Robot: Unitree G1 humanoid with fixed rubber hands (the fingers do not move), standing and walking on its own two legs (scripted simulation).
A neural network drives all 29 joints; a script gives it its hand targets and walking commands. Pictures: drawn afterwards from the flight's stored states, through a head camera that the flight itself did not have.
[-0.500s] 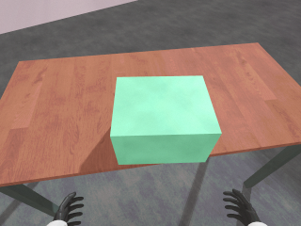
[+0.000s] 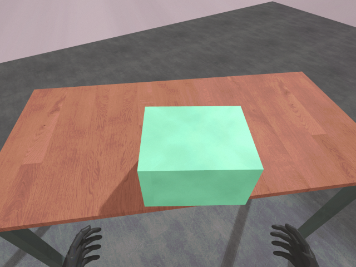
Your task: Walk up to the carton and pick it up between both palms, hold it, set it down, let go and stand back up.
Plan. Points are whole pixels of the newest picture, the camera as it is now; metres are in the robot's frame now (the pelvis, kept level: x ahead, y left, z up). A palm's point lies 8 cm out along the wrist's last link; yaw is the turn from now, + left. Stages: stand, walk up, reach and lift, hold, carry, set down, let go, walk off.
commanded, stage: reach and lift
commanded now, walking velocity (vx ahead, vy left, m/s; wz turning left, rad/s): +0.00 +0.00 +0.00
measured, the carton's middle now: (194, 154) +0.42 -0.02 -0.01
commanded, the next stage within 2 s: none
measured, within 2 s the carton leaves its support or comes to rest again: neither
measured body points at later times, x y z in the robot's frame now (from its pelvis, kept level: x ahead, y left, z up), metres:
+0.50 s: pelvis +0.00 -0.01 +0.00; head -0.01 +0.00 +0.45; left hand +0.17 +0.24 -0.01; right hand +0.18 -0.24 +0.00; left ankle +0.01 +0.13 -0.75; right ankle -0.04 -0.11 -0.75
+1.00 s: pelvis +0.00 -0.01 +0.00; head -0.01 +0.00 +0.45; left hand +0.24 +0.24 +0.04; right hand +0.25 -0.24 +0.04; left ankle +0.01 +0.13 -0.75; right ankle -0.04 -0.11 -0.75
